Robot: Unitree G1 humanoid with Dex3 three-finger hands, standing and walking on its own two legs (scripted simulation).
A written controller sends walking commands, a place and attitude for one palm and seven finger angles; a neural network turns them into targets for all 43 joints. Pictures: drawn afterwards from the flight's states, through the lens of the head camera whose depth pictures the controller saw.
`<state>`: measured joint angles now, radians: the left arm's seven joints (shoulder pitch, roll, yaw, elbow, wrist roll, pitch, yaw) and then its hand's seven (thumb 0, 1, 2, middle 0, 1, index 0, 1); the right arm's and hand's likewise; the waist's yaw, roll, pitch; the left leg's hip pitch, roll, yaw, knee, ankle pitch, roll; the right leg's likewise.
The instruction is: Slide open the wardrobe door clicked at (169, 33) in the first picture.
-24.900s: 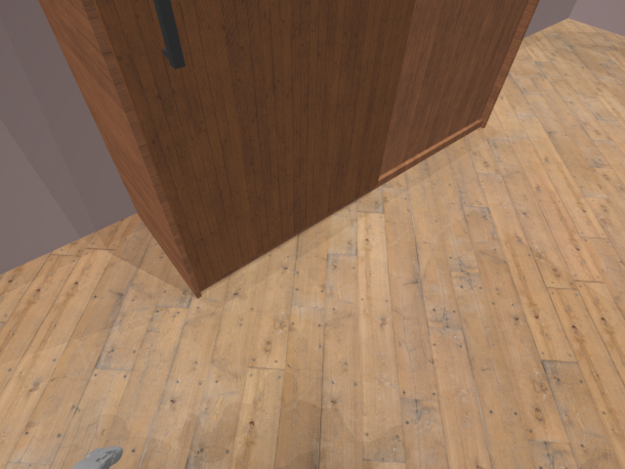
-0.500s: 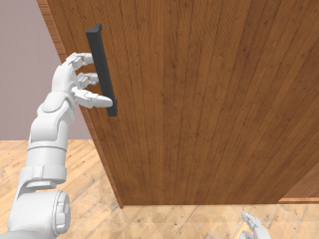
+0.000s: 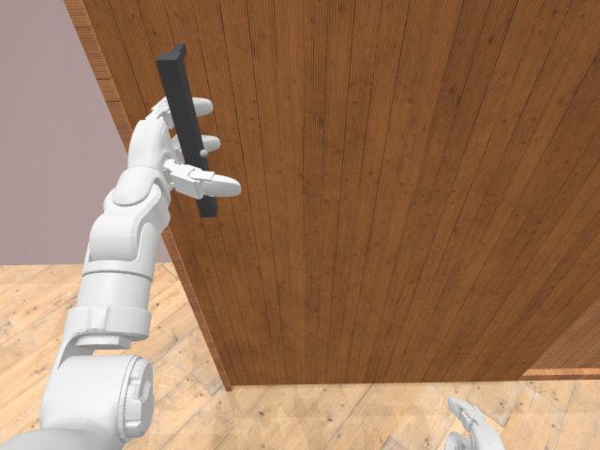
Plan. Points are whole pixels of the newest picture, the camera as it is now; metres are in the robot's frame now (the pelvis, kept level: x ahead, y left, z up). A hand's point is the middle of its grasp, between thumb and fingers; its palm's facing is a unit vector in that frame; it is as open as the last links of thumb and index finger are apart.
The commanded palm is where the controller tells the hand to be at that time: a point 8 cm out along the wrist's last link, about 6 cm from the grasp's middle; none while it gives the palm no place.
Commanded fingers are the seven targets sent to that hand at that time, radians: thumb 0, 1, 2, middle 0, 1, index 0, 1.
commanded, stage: slide the fingers in behind the handle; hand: left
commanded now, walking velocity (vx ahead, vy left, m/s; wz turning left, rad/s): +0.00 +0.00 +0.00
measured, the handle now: (195, 138) +0.46 +0.17 +0.21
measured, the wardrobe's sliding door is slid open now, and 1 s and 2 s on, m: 0.00 0.00 0.00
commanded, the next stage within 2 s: grip the handle and tug to test in 0.44 s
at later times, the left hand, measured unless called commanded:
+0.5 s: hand (205, 153) +0.42 +0.15 +0.22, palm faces +0.07 -1.00 +0.00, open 14.0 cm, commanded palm +0.39 +0.20 +0.22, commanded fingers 0.00 -0.50 0.30 -0.30 -1.20 -0.30 -1.20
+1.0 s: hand (208, 150) +0.42 +0.14 +0.22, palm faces +0.05 -1.00 +0.00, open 9.1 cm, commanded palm +0.39 +0.20 +0.22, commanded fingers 0.00 0.62 0.78 -0.42 -1.36 -0.42 -1.36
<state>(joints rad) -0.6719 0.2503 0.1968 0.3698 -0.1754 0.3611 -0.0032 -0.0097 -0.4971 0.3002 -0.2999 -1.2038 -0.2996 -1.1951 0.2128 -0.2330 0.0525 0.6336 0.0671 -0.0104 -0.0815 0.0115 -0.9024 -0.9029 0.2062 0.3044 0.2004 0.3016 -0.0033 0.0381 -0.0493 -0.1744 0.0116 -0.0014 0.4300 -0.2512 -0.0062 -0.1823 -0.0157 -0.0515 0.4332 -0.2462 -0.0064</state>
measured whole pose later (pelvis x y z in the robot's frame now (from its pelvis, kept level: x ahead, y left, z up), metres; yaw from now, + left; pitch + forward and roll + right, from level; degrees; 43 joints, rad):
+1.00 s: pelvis +0.00 +0.00 +0.00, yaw +0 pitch +0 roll +0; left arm -0.71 0.24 0.18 0.43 -0.17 0.34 -0.01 0.00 0.18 0.59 -0.38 -1.30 -0.38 -1.30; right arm 0.23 -0.24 0.04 0.64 0.07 -0.01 -0.08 0.01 -0.90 -0.90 0.21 0.30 0.20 0.30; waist 0.00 0.04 -0.05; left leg -0.17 0.01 0.00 0.42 -0.25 0.00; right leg -0.17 -0.02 -0.05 0.41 -0.24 0.00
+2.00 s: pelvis +0.02 +0.00 +0.00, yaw -3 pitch +1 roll +0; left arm -0.50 0.27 0.27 0.16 -0.20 0.41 -0.02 0.01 0.76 0.78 -0.39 -1.40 -0.37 -1.40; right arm 0.22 -0.25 0.04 0.59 0.07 0.03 -0.07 0.01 -0.90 -0.90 0.21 0.30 0.20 0.30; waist -0.03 0.04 -0.07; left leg -0.13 0.03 0.04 0.38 -0.26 -0.01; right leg -0.16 0.01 -0.01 0.39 -0.24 -0.01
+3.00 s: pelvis -0.01 +0.02 +0.00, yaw +4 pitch +1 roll -1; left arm -0.83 0.10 0.03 0.48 -0.13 0.33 0.18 0.00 0.75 0.80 -0.43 -1.40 -0.35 -1.40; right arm 0.24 -0.20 0.03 0.71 0.03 -0.04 -0.03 0.01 -0.90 -0.90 0.21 0.30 0.20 0.30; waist 0.03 0.03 -0.03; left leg -0.24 -0.03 -0.06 0.48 -0.25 0.01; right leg -0.20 -0.05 -0.08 0.45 -0.25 0.01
